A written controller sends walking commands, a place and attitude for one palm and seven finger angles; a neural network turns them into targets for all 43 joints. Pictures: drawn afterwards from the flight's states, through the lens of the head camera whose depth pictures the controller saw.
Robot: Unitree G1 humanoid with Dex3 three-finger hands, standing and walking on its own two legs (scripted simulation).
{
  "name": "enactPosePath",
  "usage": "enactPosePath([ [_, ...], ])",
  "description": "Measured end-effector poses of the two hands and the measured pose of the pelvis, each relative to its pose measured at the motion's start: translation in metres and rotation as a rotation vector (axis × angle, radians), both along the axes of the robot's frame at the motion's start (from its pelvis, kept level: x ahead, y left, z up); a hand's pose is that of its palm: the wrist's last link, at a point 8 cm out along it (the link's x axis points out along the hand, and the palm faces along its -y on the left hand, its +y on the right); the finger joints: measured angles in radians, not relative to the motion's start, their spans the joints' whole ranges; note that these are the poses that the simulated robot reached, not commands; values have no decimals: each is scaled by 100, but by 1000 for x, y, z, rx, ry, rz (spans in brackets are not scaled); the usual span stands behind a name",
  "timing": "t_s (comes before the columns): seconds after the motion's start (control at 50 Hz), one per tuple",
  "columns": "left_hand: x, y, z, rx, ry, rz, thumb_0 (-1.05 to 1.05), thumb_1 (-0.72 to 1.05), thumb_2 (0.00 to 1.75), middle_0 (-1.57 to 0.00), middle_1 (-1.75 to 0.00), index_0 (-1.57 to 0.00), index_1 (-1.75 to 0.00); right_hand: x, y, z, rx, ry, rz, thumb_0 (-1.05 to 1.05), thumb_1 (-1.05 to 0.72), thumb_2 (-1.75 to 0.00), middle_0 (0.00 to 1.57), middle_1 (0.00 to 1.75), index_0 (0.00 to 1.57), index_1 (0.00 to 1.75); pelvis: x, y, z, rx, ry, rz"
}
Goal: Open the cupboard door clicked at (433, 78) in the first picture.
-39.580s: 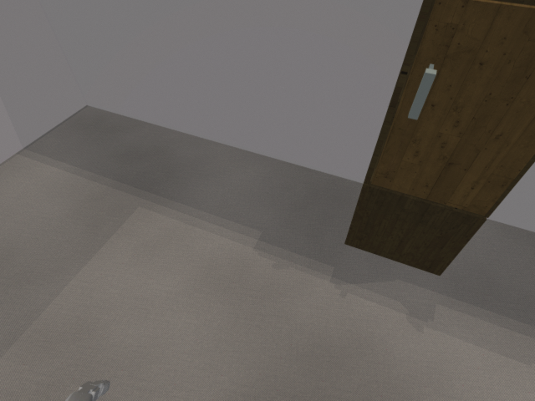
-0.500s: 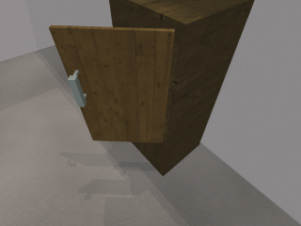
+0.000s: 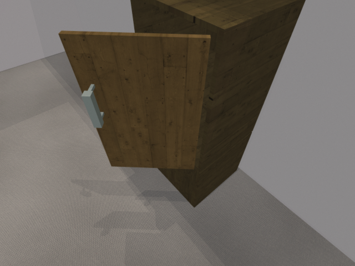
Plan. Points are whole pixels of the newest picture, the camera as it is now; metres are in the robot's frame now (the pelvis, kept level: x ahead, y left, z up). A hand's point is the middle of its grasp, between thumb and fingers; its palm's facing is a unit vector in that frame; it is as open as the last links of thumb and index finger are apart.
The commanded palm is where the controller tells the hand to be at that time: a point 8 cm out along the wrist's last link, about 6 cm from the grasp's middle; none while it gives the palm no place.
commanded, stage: look again from close up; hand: left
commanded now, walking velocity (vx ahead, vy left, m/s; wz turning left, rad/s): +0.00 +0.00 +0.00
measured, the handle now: (95, 105) +0.54 +0.29 +0.03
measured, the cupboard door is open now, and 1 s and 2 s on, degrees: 47 47 47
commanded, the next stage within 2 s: shuffle to correct the standing spot in 0.06 s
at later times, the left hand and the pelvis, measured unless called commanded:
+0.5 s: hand out of the picture -0.01 +0.22 -0.18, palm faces +0.09 -0.97 -0.24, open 7.4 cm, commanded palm none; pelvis +0.00 +0.03 -0.01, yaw +1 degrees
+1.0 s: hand out of the picture +0.03 +0.25 -0.18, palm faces -0.02 -0.98 -0.19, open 7.3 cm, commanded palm none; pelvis -0.01 +0.08 +0.00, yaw -1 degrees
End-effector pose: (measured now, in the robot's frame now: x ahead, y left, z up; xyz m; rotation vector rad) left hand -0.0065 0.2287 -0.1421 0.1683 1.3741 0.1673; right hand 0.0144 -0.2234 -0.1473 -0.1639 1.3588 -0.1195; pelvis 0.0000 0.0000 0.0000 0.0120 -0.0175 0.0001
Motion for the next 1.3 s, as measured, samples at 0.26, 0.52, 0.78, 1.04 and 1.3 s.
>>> enactPosePath([
  [0.26, 11, 9, 2, 12, -24, -4, 1, 90, 89, -20, -30, -20, -30, 3, 3, 0, -1, -5, -1, 1, -91, -90, 20, 30, 20, 29, 1, 5, 0, 2, 0, -3],
  [0.52, -11, 46, -9, 26, -4, 79, 0, 90, 89, -21, -30, -20, -30, 19, 24, -1, -37, -8, 28, 1, -91, -90, 19, 30, 20, 29, 1, 39, -10, 2, 1, 20],
  [0.78, 8, 96, -8, 2, -9, 24, 1, 91, 90, -20, -30, -19, -30, 18, 78, 13, -48, -77, 4, 1, -92, -90, 20, 30, 21, 29, -4, 84, -2, -10, 11, 2],
  [1.04, 31, 70, -9, -6, -41, -66, 1, 93, 90, -20, -30, -20, -30, -41, 72, 1, -13, 32, -98, 1, -91, -90, 20, 30, 21, 29, -12, 71, -6, -3, 25, -29],
  [1.3, 10, 44, -4, 6, -57, -50, 1, 92, 89, -20, -30, -20, -30, -43, 56, -10, 36, 9, -67, 1, -91, -90, 20, 30, 20, 29, -14, 49, -8, -12, -6, -5],
])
